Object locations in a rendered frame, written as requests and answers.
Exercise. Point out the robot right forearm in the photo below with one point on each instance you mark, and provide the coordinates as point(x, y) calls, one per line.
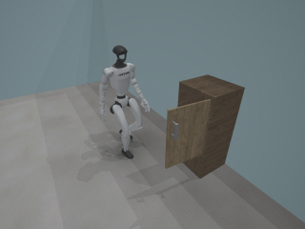
point(102, 97)

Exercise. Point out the cupboard door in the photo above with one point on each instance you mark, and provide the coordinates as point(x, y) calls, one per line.
point(192, 123)

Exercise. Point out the robot left forearm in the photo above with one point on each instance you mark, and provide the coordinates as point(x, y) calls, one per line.
point(138, 91)

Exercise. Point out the humanoid robot torso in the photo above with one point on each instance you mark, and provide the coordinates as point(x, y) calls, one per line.
point(120, 83)

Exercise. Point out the robot left hand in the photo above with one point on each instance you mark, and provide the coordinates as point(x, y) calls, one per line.
point(145, 105)

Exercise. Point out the robot left upper arm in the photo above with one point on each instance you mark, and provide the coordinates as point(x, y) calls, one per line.
point(132, 79)

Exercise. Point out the robot right hand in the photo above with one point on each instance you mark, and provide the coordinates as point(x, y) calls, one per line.
point(102, 113)

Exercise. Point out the robot right upper arm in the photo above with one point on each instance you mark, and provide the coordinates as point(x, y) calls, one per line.
point(107, 73)

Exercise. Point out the right robot thigh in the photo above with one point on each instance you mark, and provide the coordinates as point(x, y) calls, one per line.
point(120, 118)

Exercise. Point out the handle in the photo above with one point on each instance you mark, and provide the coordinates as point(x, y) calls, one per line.
point(175, 130)

